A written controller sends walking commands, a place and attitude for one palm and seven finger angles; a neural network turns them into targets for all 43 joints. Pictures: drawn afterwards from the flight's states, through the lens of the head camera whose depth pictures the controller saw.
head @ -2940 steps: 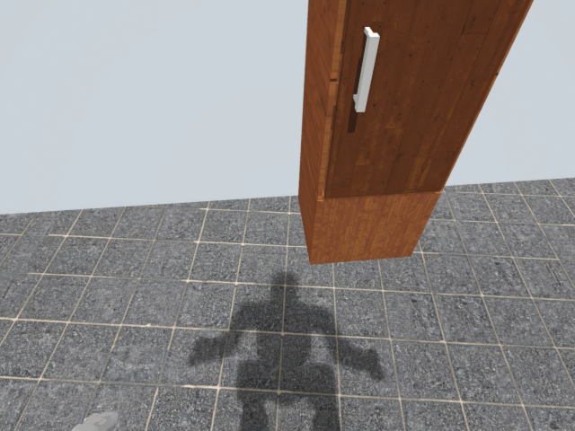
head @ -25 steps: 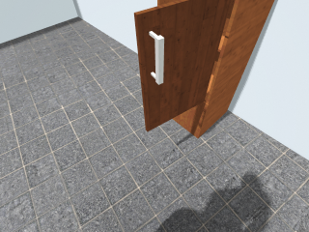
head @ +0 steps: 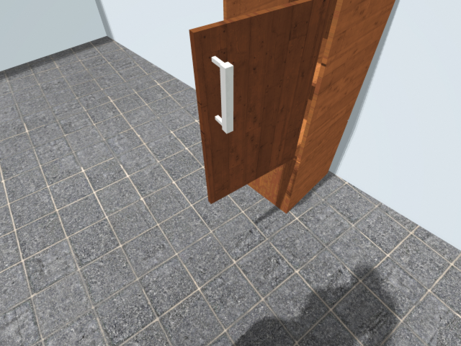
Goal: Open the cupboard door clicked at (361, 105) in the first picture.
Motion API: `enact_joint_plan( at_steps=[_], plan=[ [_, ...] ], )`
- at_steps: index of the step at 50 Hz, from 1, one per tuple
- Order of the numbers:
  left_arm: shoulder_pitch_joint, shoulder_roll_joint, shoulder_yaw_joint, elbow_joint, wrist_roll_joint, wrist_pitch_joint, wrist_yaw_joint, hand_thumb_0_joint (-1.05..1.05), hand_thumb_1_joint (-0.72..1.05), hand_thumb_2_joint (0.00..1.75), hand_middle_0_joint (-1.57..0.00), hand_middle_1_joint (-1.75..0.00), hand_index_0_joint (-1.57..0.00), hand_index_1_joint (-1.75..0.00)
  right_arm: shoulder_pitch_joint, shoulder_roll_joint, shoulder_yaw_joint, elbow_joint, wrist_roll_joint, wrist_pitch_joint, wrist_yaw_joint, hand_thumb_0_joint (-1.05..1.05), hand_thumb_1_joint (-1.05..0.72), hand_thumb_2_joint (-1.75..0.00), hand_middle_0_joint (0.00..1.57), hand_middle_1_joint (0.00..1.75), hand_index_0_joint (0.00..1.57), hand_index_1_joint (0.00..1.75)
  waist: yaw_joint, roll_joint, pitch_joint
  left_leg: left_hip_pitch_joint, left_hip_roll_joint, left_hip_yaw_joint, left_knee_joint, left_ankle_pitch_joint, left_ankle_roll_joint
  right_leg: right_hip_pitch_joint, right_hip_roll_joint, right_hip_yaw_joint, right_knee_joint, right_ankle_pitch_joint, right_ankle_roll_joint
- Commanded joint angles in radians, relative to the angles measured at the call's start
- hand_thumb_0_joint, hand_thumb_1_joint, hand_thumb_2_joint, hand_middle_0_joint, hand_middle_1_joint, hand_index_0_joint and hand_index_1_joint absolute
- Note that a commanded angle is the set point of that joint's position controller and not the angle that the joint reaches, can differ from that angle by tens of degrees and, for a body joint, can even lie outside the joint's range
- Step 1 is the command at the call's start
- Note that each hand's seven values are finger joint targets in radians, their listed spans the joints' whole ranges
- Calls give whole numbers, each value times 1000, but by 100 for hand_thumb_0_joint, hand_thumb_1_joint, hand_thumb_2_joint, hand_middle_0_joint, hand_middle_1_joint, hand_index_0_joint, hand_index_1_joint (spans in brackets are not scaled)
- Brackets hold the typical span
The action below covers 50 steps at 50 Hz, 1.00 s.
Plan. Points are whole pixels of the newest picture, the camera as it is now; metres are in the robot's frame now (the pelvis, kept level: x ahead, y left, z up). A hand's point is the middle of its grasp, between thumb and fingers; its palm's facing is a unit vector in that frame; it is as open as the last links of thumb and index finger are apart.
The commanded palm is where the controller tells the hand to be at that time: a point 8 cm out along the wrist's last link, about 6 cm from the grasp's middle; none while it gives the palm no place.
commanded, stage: look to check the result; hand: left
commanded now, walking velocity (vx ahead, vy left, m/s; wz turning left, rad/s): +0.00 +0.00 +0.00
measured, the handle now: (222, 96) +0.63 +0.05 +0.10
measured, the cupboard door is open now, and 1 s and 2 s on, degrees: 79 79 79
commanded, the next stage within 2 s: stand and wait in 0.52 s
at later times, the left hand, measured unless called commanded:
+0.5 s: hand out of the picture +0.00 +0.16 -0.17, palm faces +0.05 -0.98 -0.19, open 7.4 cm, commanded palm none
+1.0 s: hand out of the picture +0.02 +0.16 -0.17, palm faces +0.04 -0.98 -0.20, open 7.4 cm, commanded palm none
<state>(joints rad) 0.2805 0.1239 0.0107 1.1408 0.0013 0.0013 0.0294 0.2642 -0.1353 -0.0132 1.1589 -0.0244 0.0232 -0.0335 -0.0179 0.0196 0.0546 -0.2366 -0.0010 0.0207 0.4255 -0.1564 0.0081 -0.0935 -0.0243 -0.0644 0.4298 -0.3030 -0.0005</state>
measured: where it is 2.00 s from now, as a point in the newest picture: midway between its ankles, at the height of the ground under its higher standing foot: outside the picture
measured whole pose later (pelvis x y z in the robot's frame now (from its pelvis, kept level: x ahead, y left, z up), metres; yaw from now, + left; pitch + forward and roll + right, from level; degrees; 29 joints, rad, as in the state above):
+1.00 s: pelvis +0.03 -0.02 +0.00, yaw +0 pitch -1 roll +0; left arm 0.27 0.14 0.01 1.13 0.00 -0.01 0.03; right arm 0.22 -0.16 -0.01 1.16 -0.02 0.02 -0.04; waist -0.01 0.01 0.06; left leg -0.20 0.02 0.01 0.41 -0.19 -0.02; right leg -0.04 0.00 -0.07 0.38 -0.32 -0.02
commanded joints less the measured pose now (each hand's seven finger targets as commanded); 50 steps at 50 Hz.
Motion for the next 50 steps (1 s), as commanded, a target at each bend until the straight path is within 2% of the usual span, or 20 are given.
enact_joint_plan(
  at_steps=[1,10,15,18,25,26,31,39,46,50],
  plan=[
    [89,106,23,-10,4,-12,13,0,90,90,-20,-30,-20,-30,48,-87,-13,-30,4,-15,-3,0,-90,-90,20,30,20,30,5,-10,44,57,87,-83,-65,65,22,-117,-75,67,-114,61,-40],
    [98,109,22,-11,3,-15,14,0,90,90,-20,-30,-20,-30,44,-96,-13,-29,7,-15,-4,0,-90,-90,20,30,20,30,6,-34,34,79,92,-78,-53,100,24,-113,-75,69,-120,88,-39],
    [99,109,20,-9,3,-17,15,0,90,90,-20,-30,-20,-30,33,-99,-14,-29,8,-15,-5,0,-90,-90,20,30,20,30,6,-34,28,88,93,-73,-45,122,23,-108,-79,73,-123,122,-38],
    [92,108,20,-9,3,-16,15,0,90,90,-20,-30,-20,-30,30,-99,-12,-26,6,-16,-5,0,-90,-90,20,30,20,30,3,-10,30,84,93,-74,-50,125,21,-102,-79,74,-120,126,-37],
    [88,118,24,-15,4,-21,15,0,90,90,-20,-30,-20,-30,16,-115,-13,-34,8,-22,-8,0,-90,-90,20,30,20,30,6,-32,-1,100,98,-71,-39,175,23,-70,-82,69,-118,205,-34],
    [83,116,23,-13,4,-20,15,0,90,90,-20,-30,-20,-30,13,-110,-11,-29,7,-22,-8,0,-90,-90,20,30,20,30,6,-18,4,97,96,-70,-41,177,21,-69,-85,71,-116,212,-35],
    [78,117,24,-15,4,-19,15,0,90,90,-20,-30,-20,-30,9,-108,-11,-31,6,-20,-8,0,-90,-90,20,30,20,30,6,-27,22,88,95,-70,-41,178,19,-66,-86,65,-122,225,-34],
    [70,125,25,-24,2,-21,15,0,90,90,-20,-30,-20,-30,2,-115,-10,-32,6,-21,-9,0,-90,-90,20,30,20,30,7,-33,5,99,96,-64,-35,201,18,-44,-89,67,-122,285,-31],
    [72,125,24,-23,2,-19,14,0,90,90,-20,-30,-20,-30,-2,-116,-10,-31,6,-20,-9,0,-90,-90,20,30,20,30,8,-22,23,99,96,-64,-40,184,16,-56,-88,65,-132,248,-31],
    [76,126,25,-25,2,-21,14,0,90,90,-20,-30,-20,-30,-1,-121,-11,-35,8,-21,-10,0,-90,-90,20,30,20,30,11,-37,4,108,97,-62,-36,192,20,-43,-86,63,-132,267,-30]
  ],
)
